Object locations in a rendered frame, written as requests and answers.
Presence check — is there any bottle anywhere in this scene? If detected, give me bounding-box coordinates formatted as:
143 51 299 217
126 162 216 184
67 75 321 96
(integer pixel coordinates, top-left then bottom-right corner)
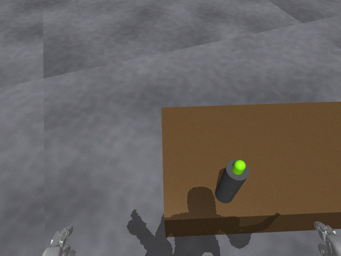
215 160 249 203

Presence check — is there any left robot hand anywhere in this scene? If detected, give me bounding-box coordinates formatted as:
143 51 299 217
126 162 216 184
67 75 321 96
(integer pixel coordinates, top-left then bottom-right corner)
42 225 77 256

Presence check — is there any right robot hand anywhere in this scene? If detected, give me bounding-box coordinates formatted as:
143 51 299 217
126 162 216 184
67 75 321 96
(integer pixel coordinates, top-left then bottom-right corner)
314 221 341 256

